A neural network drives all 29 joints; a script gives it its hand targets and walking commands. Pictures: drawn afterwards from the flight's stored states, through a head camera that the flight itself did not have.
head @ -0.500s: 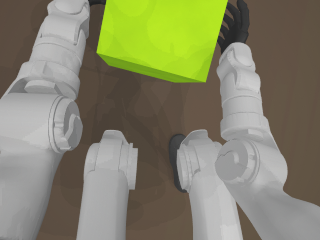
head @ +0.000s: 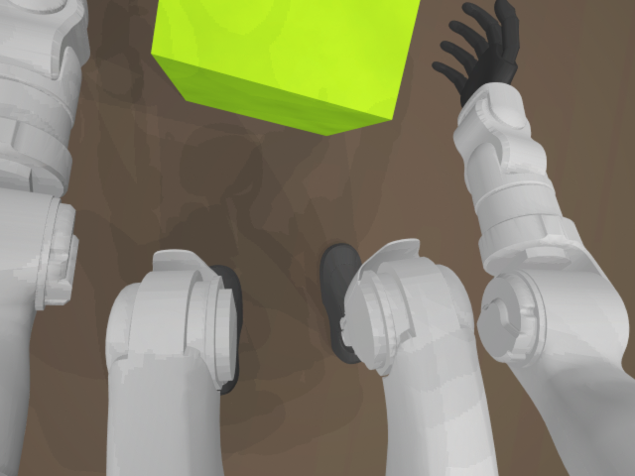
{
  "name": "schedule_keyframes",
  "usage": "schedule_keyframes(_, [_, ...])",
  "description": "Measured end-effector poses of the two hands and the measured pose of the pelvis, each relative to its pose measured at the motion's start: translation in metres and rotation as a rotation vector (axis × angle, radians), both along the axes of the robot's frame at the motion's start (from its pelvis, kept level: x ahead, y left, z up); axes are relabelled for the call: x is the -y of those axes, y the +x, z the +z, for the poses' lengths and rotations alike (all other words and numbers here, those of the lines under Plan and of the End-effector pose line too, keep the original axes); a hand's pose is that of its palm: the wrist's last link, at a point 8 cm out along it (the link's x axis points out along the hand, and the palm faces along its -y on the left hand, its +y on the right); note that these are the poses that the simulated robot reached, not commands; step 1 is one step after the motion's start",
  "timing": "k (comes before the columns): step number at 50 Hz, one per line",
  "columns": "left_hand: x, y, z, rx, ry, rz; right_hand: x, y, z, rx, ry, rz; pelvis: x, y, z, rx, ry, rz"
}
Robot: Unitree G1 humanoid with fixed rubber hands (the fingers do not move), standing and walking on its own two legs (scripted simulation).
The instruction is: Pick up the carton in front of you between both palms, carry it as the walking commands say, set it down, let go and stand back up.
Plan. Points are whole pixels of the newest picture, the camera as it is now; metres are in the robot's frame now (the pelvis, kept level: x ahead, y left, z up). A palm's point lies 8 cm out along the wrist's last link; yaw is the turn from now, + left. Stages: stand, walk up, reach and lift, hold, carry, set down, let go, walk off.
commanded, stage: set down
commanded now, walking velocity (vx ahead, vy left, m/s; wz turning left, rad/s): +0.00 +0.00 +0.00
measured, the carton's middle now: (284, 19) +0.56 +0.02 -0.24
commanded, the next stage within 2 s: let go in 0.98 s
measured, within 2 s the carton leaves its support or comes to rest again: neither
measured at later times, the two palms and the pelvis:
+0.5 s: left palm out of the picture +0.57 +0.22 +0.00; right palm (597, 42) +0.49 -0.16 +0.00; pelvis +0.01 -0.01 +0.12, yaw +1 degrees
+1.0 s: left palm out of the picture +0.58 +0.23 +0.16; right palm out of the picture +0.49 -0.16 +0.16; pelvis +0.03 +0.00 +0.26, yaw +3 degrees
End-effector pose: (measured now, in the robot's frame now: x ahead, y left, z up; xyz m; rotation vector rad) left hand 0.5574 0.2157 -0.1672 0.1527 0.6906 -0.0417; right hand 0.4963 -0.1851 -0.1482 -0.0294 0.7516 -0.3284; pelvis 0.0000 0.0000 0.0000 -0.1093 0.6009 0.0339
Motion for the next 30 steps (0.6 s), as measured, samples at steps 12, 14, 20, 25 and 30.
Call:
schedule_keyframes(12, [0.008, 0.012, 0.093, 0.001, 0.013, -0.001, -0.038, 0.0, 0.071, 0.065, 0.07, 0.001, 0.008, -0.004, 0.047, -0.027, 0.026, -0.003])
schedule_keyframes(14, [0.006, 0.012, 0.11, 0.003, 0.007, 0.008, -0.038, -0.002, 0.085, 0.063, 0.062, -0.001, 0.009, -0.003, 0.06, -0.048, 0.027, 0.0])
schedule_keyframes(20, [0.001, 0.012, 0.149, -0.007, -0.003, 0.014, -0.03, -0.004, 0.126, 0.071, 0.037, 0.002, 0.011, 0.003, 0.095, -0.105, 0.026, -0.001])
schedule_keyframes(25, [-0.001, 0.013, 0.168, 0.0, -0.012, 0.008, -0.023, -0.001, 0.15, 0.084, 0.025, -0.001, 0.011, 0.005, 0.116, -0.141, 0.025, -0.001])
schedule_keyframes(30, [-0.004, 0.015, 0.189, 0.019, -0.014, 0.001, -0.023, 0.001, 0.175, 0.095, 0.024, -0.004, 0.009, 0.007, 0.139, -0.158, 0.028, -0.001])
